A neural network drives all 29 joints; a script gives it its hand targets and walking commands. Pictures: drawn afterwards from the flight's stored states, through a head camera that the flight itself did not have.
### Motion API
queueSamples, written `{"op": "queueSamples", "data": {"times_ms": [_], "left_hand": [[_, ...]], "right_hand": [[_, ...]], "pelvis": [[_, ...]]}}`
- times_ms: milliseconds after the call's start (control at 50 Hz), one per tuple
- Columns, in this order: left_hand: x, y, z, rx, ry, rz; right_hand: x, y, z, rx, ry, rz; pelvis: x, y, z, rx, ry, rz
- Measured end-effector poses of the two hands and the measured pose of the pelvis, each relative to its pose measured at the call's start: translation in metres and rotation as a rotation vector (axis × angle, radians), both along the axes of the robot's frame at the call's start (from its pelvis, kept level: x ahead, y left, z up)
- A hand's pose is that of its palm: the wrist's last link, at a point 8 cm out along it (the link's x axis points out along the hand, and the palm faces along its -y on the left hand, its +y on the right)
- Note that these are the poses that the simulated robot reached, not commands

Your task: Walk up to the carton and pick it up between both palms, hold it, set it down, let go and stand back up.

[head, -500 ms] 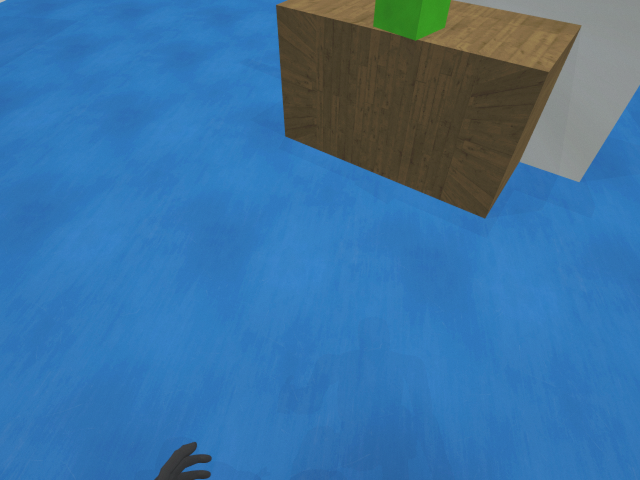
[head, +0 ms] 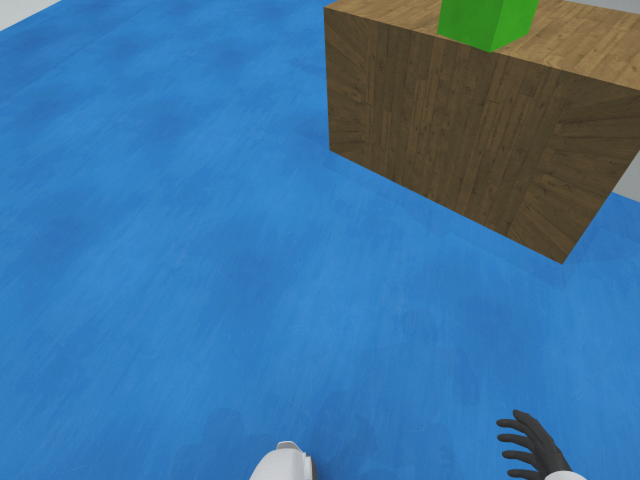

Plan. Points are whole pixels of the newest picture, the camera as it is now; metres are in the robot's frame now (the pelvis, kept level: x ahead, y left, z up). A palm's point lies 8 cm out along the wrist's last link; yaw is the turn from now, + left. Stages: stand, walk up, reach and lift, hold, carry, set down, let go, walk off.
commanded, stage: walk up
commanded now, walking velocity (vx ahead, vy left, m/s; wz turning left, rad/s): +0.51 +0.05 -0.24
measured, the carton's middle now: out of the picture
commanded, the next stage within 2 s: none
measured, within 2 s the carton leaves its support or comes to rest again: neither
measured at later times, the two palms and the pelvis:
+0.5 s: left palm (254, 297) +0.42 +0.21 -0.10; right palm out of the picture +0.11 -0.21 -0.10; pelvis +0.24 +0.01 +0.02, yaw -6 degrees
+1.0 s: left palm (291, 343) +0.34 +0.13 -0.09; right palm (558, 233) +0.63 -0.34 -0.11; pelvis +0.48 -0.09 +0.02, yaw -5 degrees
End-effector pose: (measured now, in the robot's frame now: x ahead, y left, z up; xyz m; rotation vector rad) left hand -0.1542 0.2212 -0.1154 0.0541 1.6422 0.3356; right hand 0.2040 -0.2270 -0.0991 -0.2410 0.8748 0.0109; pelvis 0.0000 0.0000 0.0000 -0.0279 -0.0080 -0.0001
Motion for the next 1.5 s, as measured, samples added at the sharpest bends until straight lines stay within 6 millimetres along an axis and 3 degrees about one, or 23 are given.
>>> {"op": "queueSamples", "data": {"times_ms": [80, 140, 200, 260, 360, 420, 460, 560, 640, 700, 820, 900, 960, 1000, 1060, 1120, 1200, 1260, 1320, 1400, 1460, 1500], "left_hand": [[0.059, 0.011, -0.027, -0.042, 0.021, 0.011], [0.134, 0.026, -0.041, -0.065, -0.033, -0.022], [0.228, 0.044, -0.043, -0.069, -0.161, -0.13], [0.325, 0.059, -0.035, -0.051, -0.294, -0.246], [0.464, 0.053, -0.011, -0.041, -0.496, -0.376], [0.523, 0.03, 0.005, -0.068, -0.58, -0.43], [0.553, 0.01, 0.013, -0.095, -0.613, -0.458], [0.609, -0.042, 0.02, -0.139, -0.621, -0.518], [0.641, -0.074, 0.013, -0.114, -0.598, -0.533], [0.641, -0.081, 0.008, -0.063, -0.575, -0.463], [0.569, -0.068, 0.012, 0.03, -0.343, -0.272], [0.521, -0.072, 0.017, 0.04, -0.172, -0.165], [0.499, -0.083, 0.021, 0.022, -0.053, -0.108], [0.497, -0.091, 0.02, 0.001, 0.004, -0.081], [0.514, -0.102, 0.014, -0.033, 0.045, -0.048], [0.551, -0.11, -0.001, -0.071, 0.055, -0.023], [0.623, -0.106, -0.03, -0.114, 0.052, -0.016], [0.701, -0.093, -0.038, -0.125, -0.015, -0.07], [0.8, -0.068, -0.038, -0.095, -0.138, -0.194], [0.942, -0.048, -0.022, -0.029, -0.344, -0.336], [1.034, -0.056, -0.001, -0.008, -0.495, -0.406], [1.084, -0.071, 0.012, -0.018, -0.569, -0.45]], "right_hand": [[0.073, 0.043, -0.015, 0.02, -0.028, 0.032], [0.086, 0.06, -0.024, 0.015, 0.017, 0.021], [0.06, 0.052, -0.027, 0.006, 0.113, -0.096], [0.01, 0.034, -0.023, -0.037, 0.254, -0.235], [-0.069, 0.018, -0.01, -0.067, 0.481, -0.363], [-0.095, 0.017, -0.004, -0.053, 0.586, -0.411], [-0.1, 0.017, -0.003, -0.033, 0.631, -0.439], [-0.074, 0.004, -0.013, 0.032, 0.661, -0.496], [-0.028, -0.025, -0.033, 0.075, 0.66, -0.501], [0.029, -0.051, -0.042, 0.081, 0.632, -0.433], [0.198, -0.104, -0.032, 0.042, 0.403, -0.3], [0.311, -0.123, -0.02, 0.008, 0.247, -0.229], [0.383, -0.123, -0.012, 0.007, 0.158, -0.187], [0.425, -0.115, -0.008, 0.019, 0.115, -0.161], [0.482, -0.096, -0.009, 0.047, 0.079, -0.117], [0.538, -0.071, -0.016, 0.07, 0.061, -0.068], [0.6, -0.04, -0.029, 0.067, 0.06, -0.024], [0.607, -0.037, -0.033, 0.06, 0.086, -0.082], [0.575, -0.056, -0.029, 0.034, 0.175, -0.223], [0.507, -0.084, -0.019, -0.033, 0.373, -0.369], [0.464, -0.095, -0.01, -0.052, 0.521, -0.421], [0.448, -0.098, -0.005, -0.049, 0.598, -0.45]], "pelvis": [[0.062, 0.02, -0.02, 0.031, 0.006, 0.002], [0.092, 0.032, -0.02, 0.052, 0.008, -0.018], [0.119, 0.039, -0.011, 0.038, 0.001, -0.06], [0.145, 0.04, 0.001, 0.028, -0.01, -0.082], [0.184, 0.033, 0.013, 0.02, -0.025, -0.081], [0.207, 0.026, 0.017, 0.027, -0.027, -0.083], [0.223, 0.019, 0.019, 0.036, -0.028, -0.09], [0.266, -0.008, 0.018, 0.057, -0.02, -0.109], [0.305, -0.04, 0.008, 0.048, 0.0, -0.11], [0.329, -0.061, 0.006, 0.028, 0.005, -0.077], [0.387, -0.086, 0.02, 0.041, 0.025, -0.06], [0.426, -0.093, 0.021, 0.047, 0.018, -0.076], [0.458, -0.093, 0.018, 0.043, 0.013, -0.088], [0.482, -0.092, 0.015, 0.038, 0.009, -0.089], [0.52, -0.089, 0.009, 0.031, 0.004, -0.081], [0.563, -0.082, -0.002, 0.023, 0.003, -0.066], [0.62, -0.073, -0.018, 0.078, -0.001, -0.042], [0.65, -0.065, -0.015, 0.061, 0.006, -0.077], [0.681, -0.065, -0.004, 0.046, 0.001, -0.115], [0.717, -0.072, 0.01, 0.031, -0.011, -0.115], [0.744, -0.081, 0.016, 0.03, -0.018, -0.113], [0.761, -0.089, 0.019, 0.035, -0.021, -0.117]]}}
